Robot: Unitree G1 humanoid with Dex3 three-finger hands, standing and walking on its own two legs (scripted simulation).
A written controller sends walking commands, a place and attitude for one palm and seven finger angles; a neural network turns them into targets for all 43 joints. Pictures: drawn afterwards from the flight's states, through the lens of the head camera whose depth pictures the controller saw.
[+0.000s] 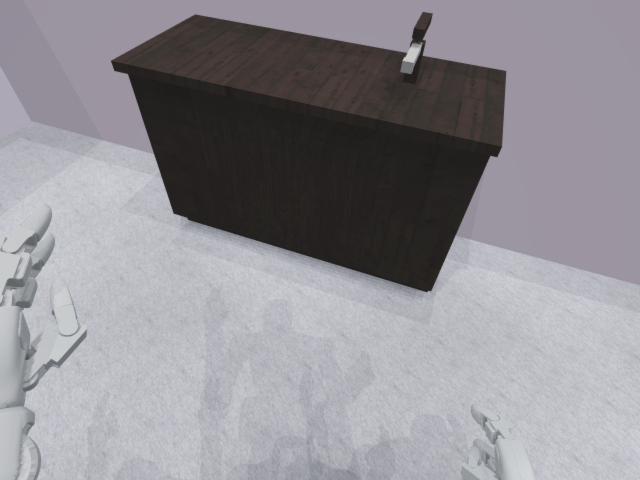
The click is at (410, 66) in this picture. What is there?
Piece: tap's lever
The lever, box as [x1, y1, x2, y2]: [400, 57, 414, 73]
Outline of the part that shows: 404,57 400,71 411,73 414,59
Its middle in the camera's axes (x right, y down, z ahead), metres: +0.22 -0.43 +0.96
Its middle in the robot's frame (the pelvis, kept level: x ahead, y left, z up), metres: +1.03 -0.15 +0.07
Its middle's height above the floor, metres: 0.84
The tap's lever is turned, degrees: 0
